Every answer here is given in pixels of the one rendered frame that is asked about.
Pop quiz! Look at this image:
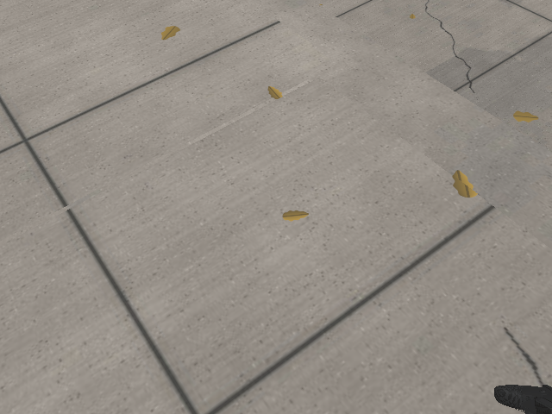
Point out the robot right hand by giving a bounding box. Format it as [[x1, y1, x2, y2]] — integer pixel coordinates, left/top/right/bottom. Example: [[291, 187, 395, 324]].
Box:
[[494, 385, 552, 414]]

